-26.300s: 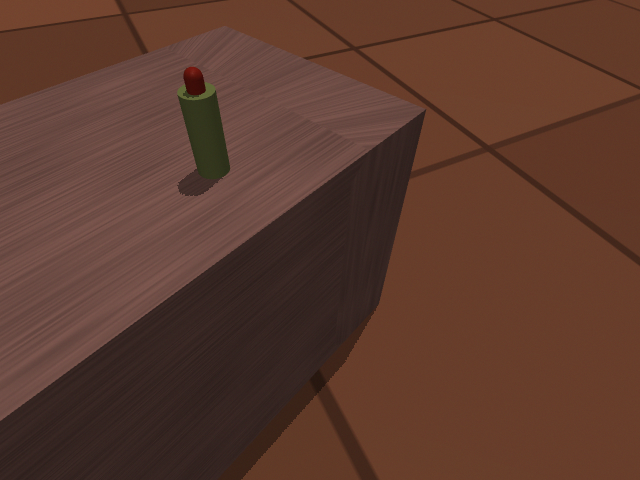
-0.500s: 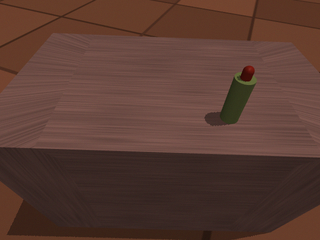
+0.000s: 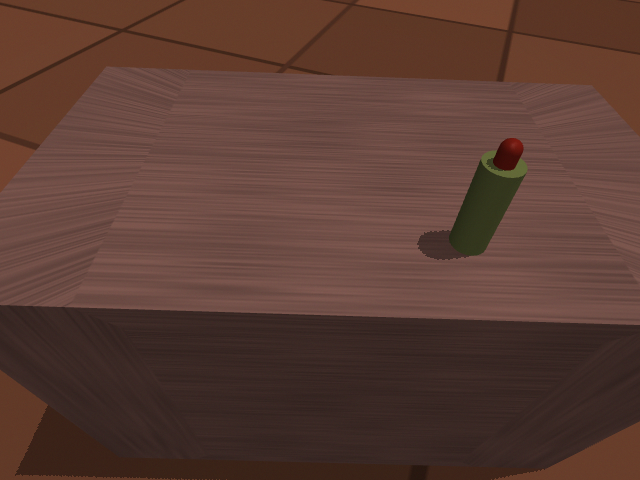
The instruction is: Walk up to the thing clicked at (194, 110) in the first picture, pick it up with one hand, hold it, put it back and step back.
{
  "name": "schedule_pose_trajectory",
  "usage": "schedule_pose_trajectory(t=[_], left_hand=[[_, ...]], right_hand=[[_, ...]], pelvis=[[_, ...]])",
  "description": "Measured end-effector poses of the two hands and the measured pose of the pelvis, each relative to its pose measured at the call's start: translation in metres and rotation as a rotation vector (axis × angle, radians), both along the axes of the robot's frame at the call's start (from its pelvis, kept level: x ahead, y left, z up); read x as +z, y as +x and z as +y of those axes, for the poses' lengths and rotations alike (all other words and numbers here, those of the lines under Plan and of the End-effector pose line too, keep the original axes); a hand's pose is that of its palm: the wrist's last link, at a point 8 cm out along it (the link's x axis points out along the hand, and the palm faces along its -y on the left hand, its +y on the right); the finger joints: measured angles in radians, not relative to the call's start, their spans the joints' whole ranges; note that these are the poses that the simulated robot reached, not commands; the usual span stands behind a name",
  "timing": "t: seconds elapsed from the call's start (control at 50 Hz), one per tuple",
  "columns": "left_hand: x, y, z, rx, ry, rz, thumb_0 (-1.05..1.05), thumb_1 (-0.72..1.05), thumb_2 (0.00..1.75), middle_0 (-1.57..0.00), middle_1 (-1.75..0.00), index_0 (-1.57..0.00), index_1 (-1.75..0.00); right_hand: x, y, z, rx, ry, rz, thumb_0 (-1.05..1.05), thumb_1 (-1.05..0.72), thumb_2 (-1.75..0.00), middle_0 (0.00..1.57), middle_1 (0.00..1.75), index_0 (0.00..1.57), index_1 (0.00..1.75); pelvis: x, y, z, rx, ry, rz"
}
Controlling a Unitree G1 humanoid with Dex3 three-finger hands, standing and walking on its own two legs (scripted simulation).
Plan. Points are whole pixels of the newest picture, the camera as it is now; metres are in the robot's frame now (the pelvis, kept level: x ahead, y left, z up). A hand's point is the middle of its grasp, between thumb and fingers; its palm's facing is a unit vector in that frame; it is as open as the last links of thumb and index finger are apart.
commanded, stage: home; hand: right
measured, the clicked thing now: (488, 197) +0.47 -0.23 +0.11
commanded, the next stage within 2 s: stand in 0.08 s
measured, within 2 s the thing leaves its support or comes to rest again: neither
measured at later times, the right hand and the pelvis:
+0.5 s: hand out of the picture +0.08 -0.25 -0.16, palm faces -0.06 +0.93 -0.36, open 12.6 cm; pelvis +0.00 +0.00 +0.00, yaw +0 degrees
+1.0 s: hand out of the picture +0.06 -0.25 -0.16, palm faces -0.05 +0.93 -0.35, open 7.4 cm; pelvis -0.01 +0.00 +0.00, yaw +0 degrees
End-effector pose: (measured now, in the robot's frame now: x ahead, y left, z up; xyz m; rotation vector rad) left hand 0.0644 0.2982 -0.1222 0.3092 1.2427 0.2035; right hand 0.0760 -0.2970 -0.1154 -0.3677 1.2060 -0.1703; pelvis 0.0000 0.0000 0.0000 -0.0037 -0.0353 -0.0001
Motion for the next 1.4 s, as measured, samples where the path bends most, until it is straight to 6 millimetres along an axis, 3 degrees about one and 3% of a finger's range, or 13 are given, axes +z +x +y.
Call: schedule_pose_trajectory(t=[0.22,0.32,0.54,0.66,0.76,0.94,1.4], left_hand=[[0.0,-0.005,0.003,0.007,0.005,0.019,0.0,0.9,0.9,-0.21,-0.3,-0.21,-0.3],[0.0,-0.006,0.003,0.009,0.005,0.021,0.0,0.9,0.9,-0.21,-0.3,-0.21,-0.3],[0.001,-0.006,0.002,0.008,0.004,0.005,0.0,0.9,0.9,-0.21,-0.3,-0.21,-0.3],[0.001,-0.009,0.002,0.01,0.004,0.004,0.0,0.9,0.9,-0.21,-0.3,-0.21,-0.3],[0.001,-0.013,0.002,0.01,0.005,0.009,0.0,0.9,0.9,-0.21,-0.3,-0.21,-0.3],[0.001,-0.017,0.002,0.01,0.004,0.011,0.0,0.9,0.9,-0.21,-0.3,-0.21,-0.3],[0.001,-0.017,0.004,0.016,0.004,0.016,0.0,0.9,0.9,-0.21,-0.3,-0.21,-0.3]], right_hand=[[-0.002,-0.003,0.001,-0.011,0.004,0.018,0.0,0.55,-0.04,0.06,0.05,0.06,0.05],[-0.002,-0.004,0.001,-0.014,0.003,0.02,0.0,0.45,-0.14,0.12,0.13,0.12,0.13],[-0.002,-0.005,0.002,-0.014,0.007,0.011,0.0,-0.22,-0.7,0.2,0.27,0.2,0.28],[-0.003,-0.008,0.003,-0.016,0.012,0.014,0.0,-0.62,-0.83,0.2,0.29,0.21,0.29],[-0.003,-0.012,0.002,-0.021,0.013,0.017,0.0,-0.8,-0.87,0.21,0.29,0.21,0.3],[-0.003,-0.017,0.001,-0.026,0.01,0.023,0.0,-0.89,-0.89,0.21,0.3,0.21,0.3],[-0.004,-0.015,0.005,-0.017,0.017,0.03,0.01,-0.91,-0.9,0.21,0.3,0.21,0.3]], pelvis=[[0.0,0.002,0.002,0.002,0.001,0.003],[0.0,0.003,0.002,0.003,0.001,0.002],[0.0,0.0,0.003,0.005,0.003,-0.004],[0.0,-0.002,0.002,0.006,0.002,-0.006],[0.0,-0.003,0.002,0.007,0.002,-0.007],[0.0,-0.006,0.002,0.007,0.0,-0.009],[0.0,-0.005,0.003,0.011,0.002,-0.002]])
